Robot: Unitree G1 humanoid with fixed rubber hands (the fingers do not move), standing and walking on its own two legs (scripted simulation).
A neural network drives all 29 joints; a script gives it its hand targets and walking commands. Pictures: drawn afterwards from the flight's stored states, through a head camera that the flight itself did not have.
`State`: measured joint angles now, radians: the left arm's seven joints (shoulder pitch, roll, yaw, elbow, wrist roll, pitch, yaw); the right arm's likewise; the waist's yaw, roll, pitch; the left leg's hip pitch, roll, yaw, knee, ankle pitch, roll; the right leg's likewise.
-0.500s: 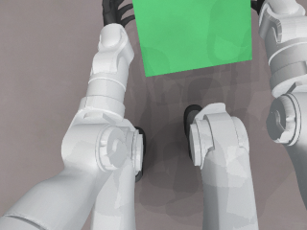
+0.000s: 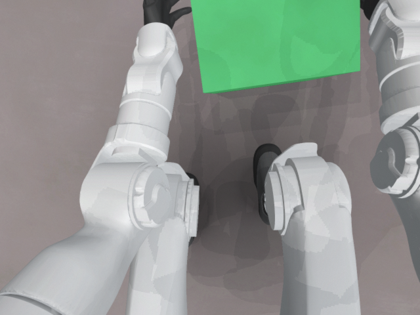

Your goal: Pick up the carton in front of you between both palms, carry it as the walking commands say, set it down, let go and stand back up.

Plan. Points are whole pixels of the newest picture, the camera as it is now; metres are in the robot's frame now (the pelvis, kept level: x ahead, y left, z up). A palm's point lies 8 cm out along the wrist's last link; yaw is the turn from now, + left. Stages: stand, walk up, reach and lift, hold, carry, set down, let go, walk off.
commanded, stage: set down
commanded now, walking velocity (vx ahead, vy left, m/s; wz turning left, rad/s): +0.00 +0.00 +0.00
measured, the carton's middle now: (262, 26) +0.51 -0.15 -0.25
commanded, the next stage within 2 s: let go in 1.50 s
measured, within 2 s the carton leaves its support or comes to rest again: neither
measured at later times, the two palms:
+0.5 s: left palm (147, 42) +0.50 +0.04 -0.17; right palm (418, 17) +0.46 -0.35 -0.18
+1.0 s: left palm out of the picture +0.51 +0.02 -0.01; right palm out of the picture +0.47 -0.36 -0.02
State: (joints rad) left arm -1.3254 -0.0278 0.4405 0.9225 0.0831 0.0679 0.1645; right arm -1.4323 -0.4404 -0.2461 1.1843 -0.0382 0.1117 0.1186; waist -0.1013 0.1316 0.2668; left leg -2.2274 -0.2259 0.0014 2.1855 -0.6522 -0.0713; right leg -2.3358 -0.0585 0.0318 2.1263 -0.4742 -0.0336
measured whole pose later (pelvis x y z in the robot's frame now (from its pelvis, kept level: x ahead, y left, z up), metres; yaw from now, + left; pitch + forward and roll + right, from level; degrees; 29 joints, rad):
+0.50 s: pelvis -0.02 -0.01 +0.00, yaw -1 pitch +32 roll +5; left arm -1.31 0.15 0.09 0.90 -0.20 0.11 0.22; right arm -1.36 -0.62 -0.18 1.16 0.18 0.01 0.11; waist -0.07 0.08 0.45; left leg -2.12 -0.20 0.01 2.19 -0.64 -0.10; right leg -2.26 -0.04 0.03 2.14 -0.44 -0.05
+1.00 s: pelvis +0.00 -0.01 +0.11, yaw -2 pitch +41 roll +8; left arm -1.09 0.01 0.28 0.72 -0.01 0.18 0.23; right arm -1.20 -0.50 -0.22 0.97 0.05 0.14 0.13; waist -0.05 0.05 0.09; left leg -1.93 -0.14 0.01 1.82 -0.62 -0.06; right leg -2.08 0.02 0.07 1.79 -0.42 -0.03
